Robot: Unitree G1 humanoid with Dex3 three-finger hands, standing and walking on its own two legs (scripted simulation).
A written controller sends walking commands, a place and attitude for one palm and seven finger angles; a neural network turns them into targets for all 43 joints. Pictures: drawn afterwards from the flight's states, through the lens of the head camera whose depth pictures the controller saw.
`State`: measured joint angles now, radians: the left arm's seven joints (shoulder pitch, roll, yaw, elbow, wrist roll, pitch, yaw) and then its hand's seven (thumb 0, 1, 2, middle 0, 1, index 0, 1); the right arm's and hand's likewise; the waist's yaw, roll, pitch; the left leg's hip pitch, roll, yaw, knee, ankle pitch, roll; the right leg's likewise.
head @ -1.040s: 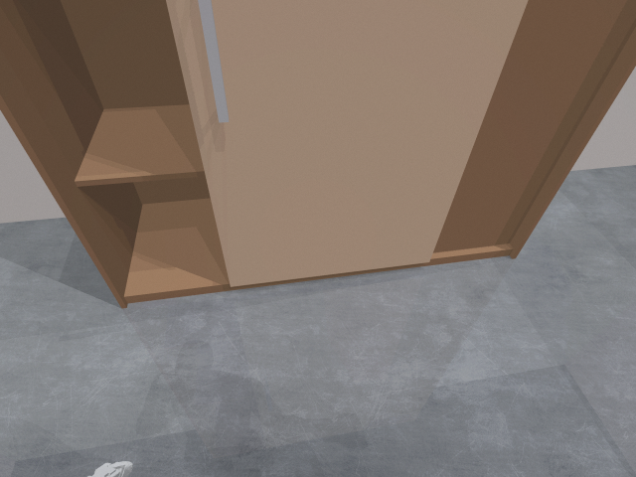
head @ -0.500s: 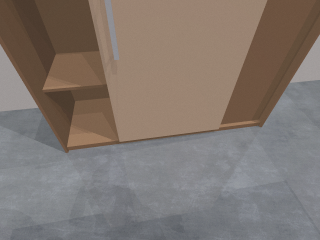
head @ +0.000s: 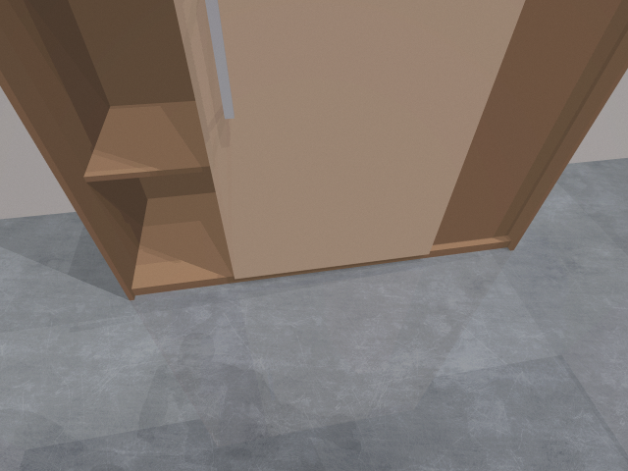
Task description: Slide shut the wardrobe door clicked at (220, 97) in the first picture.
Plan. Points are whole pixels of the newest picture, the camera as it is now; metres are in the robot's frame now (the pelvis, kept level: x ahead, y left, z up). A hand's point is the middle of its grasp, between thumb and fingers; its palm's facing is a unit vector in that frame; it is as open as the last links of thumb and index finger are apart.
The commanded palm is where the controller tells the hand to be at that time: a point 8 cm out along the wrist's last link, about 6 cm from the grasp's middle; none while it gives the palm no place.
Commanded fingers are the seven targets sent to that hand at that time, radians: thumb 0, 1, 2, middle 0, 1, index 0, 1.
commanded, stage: look at it before walking up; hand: right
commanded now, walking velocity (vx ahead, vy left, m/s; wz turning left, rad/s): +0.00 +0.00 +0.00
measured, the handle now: (218, 41) +0.89 +0.26 +0.16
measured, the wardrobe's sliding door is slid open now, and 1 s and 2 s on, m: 0.38 0.38 0.38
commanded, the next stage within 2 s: walk to a spot facing it in 0.40 s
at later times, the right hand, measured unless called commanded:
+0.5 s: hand out of the picture +0.08 -0.25 -0.15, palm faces -0.02 +0.94 -0.34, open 7.4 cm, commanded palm none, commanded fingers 0.00 -0.90 -0.90 0.20 0.30 0.20 0.30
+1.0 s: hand out of the picture +0.07 -0.16 -0.18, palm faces -0.17 +0.94 -0.29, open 7.4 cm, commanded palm none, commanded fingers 0.00 -0.90 -0.90 0.20 0.30 0.20 0.30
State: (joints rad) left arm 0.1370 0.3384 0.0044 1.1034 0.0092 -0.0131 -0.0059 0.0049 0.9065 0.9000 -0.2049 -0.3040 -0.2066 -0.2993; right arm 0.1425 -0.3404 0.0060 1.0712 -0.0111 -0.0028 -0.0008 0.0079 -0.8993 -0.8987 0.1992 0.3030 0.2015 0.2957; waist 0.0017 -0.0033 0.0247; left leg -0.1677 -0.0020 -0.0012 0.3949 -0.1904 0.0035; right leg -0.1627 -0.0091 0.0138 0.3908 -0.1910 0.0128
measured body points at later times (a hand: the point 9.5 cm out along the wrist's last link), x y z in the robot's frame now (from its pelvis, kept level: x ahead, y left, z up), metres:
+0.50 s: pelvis +0.01 +0.00 +0.00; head +0.01 +0.00 +0.45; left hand +0.09 +0.30 -0.13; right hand +0.08 -0.30 -0.13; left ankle +0.02 +0.12 -0.74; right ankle +0.01 -0.13 -0.74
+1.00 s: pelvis -0.01 +0.03 -0.02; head +0.02 +0.07 +0.42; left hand +0.01 +0.29 -0.19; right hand +0.08 -0.21 -0.16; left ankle -0.01 +0.11 -0.74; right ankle +0.00 -0.12 -0.70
